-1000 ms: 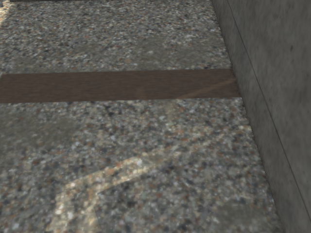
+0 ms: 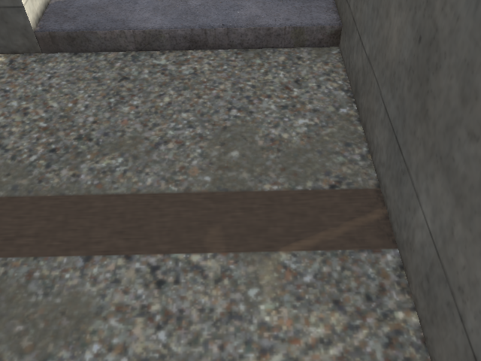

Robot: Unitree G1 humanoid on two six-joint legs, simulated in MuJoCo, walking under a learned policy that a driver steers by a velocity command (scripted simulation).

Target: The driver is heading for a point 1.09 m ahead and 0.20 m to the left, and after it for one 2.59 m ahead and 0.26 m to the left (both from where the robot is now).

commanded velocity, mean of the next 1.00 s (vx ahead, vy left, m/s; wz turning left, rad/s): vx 0.50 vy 0.00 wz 0.03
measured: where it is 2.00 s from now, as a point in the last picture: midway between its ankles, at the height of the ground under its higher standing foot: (207, 208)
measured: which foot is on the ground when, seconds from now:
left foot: up 0.00-0.30, down 0.32-0.90, up 0.92-1.00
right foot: down 0.00-0.32, up 0.34-0.88, down 0.90-1.00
